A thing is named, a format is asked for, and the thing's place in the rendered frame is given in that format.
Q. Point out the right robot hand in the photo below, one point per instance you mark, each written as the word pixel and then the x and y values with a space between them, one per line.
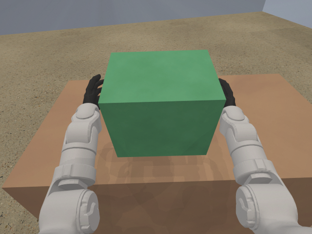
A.
pixel 230 100

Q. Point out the robot right upper arm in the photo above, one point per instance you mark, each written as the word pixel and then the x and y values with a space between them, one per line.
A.
pixel 267 209

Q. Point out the carton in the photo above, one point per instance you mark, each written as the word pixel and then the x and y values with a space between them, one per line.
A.
pixel 161 103

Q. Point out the left robot hand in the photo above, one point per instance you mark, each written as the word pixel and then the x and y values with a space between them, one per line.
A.
pixel 92 90

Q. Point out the robot left forearm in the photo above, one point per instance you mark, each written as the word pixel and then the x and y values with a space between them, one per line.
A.
pixel 76 168

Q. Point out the robot left upper arm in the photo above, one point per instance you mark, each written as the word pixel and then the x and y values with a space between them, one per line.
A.
pixel 70 212

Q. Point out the robot right forearm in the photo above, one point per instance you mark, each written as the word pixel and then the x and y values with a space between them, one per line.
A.
pixel 251 165

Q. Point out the pedestal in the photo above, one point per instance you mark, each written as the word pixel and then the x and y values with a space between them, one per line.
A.
pixel 177 194

